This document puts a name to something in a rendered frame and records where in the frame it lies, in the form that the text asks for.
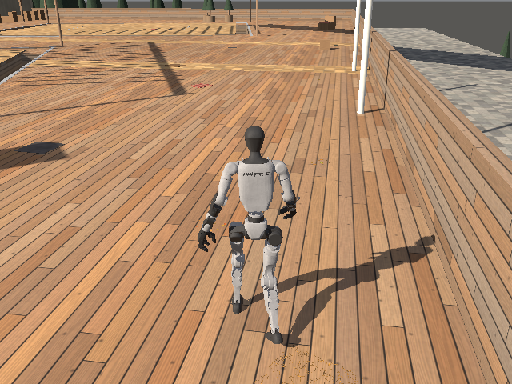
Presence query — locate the robot head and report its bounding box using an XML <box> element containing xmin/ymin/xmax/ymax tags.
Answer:
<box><xmin>242</xmin><ymin>126</ymin><xmax>269</xmax><ymax>164</ymax></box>

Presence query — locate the robot right forearm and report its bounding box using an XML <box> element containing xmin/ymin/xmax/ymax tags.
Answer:
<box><xmin>286</xmin><ymin>190</ymin><xmax>296</xmax><ymax>211</ymax></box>

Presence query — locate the robot left upper arm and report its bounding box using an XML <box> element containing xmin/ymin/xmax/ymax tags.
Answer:
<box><xmin>214</xmin><ymin>161</ymin><xmax>239</xmax><ymax>206</ymax></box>

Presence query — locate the robot torso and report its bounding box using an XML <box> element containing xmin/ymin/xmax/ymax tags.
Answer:
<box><xmin>237</xmin><ymin>157</ymin><xmax>274</xmax><ymax>240</ymax></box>

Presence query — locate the right robot hand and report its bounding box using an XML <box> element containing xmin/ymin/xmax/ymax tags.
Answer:
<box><xmin>278</xmin><ymin>206</ymin><xmax>297</xmax><ymax>219</ymax></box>

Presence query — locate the left robot hand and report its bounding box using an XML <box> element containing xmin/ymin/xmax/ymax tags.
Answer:
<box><xmin>198</xmin><ymin>228</ymin><xmax>216</xmax><ymax>252</ymax></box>

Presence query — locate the robot right upper arm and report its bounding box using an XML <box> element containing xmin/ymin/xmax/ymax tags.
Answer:
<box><xmin>271</xmin><ymin>160</ymin><xmax>294</xmax><ymax>202</ymax></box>

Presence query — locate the robot left forearm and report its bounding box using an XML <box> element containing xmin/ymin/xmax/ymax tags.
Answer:
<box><xmin>202</xmin><ymin>193</ymin><xmax>222</xmax><ymax>232</ymax></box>

